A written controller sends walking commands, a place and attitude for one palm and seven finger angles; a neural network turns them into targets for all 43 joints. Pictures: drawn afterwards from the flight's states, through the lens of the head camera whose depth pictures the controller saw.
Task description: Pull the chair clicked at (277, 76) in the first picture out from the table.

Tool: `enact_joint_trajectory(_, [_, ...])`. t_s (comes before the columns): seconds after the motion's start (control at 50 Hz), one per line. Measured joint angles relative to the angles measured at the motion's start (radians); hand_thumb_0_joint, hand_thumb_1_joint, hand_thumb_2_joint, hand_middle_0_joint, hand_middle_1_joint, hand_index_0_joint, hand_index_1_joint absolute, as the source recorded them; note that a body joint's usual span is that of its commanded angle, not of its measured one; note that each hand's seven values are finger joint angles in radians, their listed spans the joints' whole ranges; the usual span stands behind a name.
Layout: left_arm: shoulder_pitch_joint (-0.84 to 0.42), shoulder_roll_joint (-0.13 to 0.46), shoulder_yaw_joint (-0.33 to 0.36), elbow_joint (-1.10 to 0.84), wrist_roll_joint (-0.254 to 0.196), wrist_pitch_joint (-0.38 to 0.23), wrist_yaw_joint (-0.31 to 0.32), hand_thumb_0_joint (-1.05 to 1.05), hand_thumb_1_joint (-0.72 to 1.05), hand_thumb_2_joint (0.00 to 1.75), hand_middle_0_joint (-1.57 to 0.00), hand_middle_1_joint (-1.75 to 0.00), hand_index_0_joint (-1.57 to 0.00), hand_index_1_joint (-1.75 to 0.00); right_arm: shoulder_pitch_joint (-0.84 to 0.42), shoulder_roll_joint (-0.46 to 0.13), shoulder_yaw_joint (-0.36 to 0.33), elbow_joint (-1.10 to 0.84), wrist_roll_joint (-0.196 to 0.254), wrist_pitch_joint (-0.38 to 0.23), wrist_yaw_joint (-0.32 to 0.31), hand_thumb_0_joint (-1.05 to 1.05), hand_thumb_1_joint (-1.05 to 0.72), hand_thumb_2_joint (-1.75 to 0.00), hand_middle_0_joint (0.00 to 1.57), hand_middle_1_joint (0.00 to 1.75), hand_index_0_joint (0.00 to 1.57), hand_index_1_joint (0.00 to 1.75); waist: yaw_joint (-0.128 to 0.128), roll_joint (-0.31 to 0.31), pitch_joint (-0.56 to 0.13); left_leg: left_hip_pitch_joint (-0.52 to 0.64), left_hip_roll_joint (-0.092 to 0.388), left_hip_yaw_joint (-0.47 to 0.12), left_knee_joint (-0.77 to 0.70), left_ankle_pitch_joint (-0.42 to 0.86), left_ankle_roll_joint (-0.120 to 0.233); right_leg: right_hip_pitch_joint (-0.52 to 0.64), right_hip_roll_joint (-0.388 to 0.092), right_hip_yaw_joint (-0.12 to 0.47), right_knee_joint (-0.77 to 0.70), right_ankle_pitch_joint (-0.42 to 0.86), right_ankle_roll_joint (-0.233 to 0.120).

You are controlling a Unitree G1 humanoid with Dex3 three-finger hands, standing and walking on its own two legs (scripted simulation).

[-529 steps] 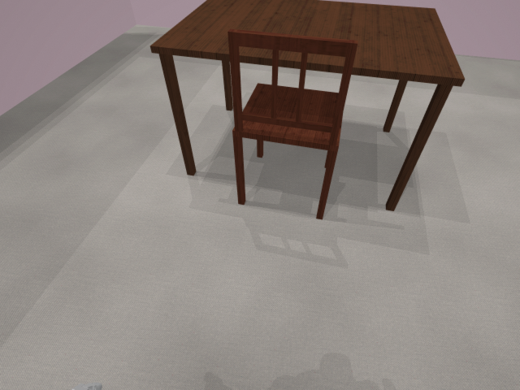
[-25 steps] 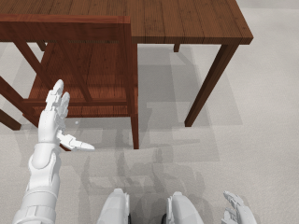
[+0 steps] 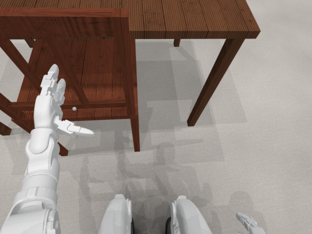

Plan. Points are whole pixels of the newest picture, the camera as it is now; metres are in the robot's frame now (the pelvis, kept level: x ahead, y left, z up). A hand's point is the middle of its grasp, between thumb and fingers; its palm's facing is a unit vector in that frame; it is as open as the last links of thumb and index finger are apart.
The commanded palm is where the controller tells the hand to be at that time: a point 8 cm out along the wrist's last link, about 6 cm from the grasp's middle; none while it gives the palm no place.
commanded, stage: push the fingers through the gap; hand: left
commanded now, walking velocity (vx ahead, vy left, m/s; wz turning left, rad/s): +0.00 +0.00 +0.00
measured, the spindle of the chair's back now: (31, 76) +0.51 +0.32 +0.03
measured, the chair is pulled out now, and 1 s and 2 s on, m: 0.00 0.00 0.00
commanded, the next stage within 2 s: hook a spindle and tug to test in 1.04 s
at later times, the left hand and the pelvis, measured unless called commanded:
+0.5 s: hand (74, 93) +0.46 +0.21 +0.03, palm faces +0.06 -1.00 -0.03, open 17.0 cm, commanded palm +0.44 +0.25 +0.03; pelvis +0.00 +0.00 -0.01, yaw -1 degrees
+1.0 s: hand (73, 89) +0.48 +0.21 +0.02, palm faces +0.07 -1.00 -0.03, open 17.0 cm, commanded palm +0.45 +0.25 +0.03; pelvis +0.00 +0.01 +0.00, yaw -1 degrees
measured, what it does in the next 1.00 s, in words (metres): stands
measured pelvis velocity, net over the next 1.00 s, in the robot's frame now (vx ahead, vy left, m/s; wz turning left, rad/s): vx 0.00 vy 0.01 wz -0.02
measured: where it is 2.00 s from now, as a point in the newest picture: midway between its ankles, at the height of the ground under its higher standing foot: outside the picture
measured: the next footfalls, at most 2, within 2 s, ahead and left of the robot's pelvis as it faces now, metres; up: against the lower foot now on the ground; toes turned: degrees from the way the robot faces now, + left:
none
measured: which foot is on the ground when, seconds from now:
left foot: down 0.00-1.00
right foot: down 0.00-1.00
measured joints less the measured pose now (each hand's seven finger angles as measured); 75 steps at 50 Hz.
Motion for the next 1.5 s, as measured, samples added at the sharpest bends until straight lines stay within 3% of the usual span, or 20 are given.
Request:
enact_joint_trajectory(0.36, [-0.136, 0.046, 0.039, 0.132, 0.018, -0.013, -0.015, -0.01, -0.5, 0.3, -0.06, -0.08, -0.06, -0.08, 0.014, -0.001, 0.004, 0.014, -0.011, 0.028, 0.005, 0.01, -0.91, -0.9, 0.2, 0.3, 0.2, 0.3, -0.019, 0.004, 0.004, -0.031, 0.001, -0.002, 0.013, -0.002, 0.006, -0.027, 0.001, -0.001, 0.005, 0.003, 0.005])
enact_joint_trajectory(0.7, [-0.263, 0.123, 0.104, 0.246, 0.045, -0.01, -0.029, -0.01, -0.5, 0.3, -0.06, -0.08, -0.06, -0.08, 0.033, -0.001, 0.016, 0.007, -0.021, 0.07, 0.01, 0.0, -0.91, -0.9, 0.2, 0.3, 0.2, 0.3, -0.054, 0.005, 0.015, -0.078, 0.009, -0.004, 0.037, -0.005, 0.009, -0.071, 0.01, -0.001, 0.018, 0.007, 0.008])
enact_joint_trajectory(1.2, [-0.238, 0.096, 0.076, 0.238, 0.051, -0.03, -0.003, -0.01, -0.5, 0.3, -0.06, -0.09, -0.06, -0.09, 0.026, 0.003, 0.015, 0.0, -0.022, 0.099, 0.019, 0.0, -0.91, -0.9, 0.2, 0.3, 0.2, 0.3, -0.05, 0.002, 0.009, -0.053, 0.006, -0.005, 0.018, -0.005, 0.011, -0.043, 0.01, -0.001, -0.007, 0.01, 0.011])
enact_joint_trajectory(1.32, [-0.243, 0.086, 0.067, 0.239, 0.052, -0.03, 0.001, -0.01, -0.5, 0.3, -0.1, -0.21, -0.1, -0.21, 0.019, 0.003, 0.015, 0.001, -0.022, 0.104, 0.02, 0.0, -0.91, -0.9, 0.2, 0.3, 0.2, 0.3, -0.048, 0.002, 0.01, -0.054, 0.006, -0.006, 0.019, -0.005, 0.01, -0.045, 0.009, -0.001, -0.004, 0.009, 0.01])
enact_joint_trajectory(1.5, [-0.256, 0.099, 0.086, 0.253, 0.06, -0.029, 0.005, -0.01, -0.5, 0.3, -0.23, -0.61, -0.23, -0.62, 0.019, 0.005, 0.02, -0.001, -0.023, 0.104, 0.017, 0.0, -0.91, -0.9, 0.2, 0.3, 0.2, 0.3, -0.056, 0.001, 0.013, -0.063, 0.01, -0.007, 0.026, -0.007, 0.007, -0.056, 0.013, -0.002, 0.006, 0.006, 0.007])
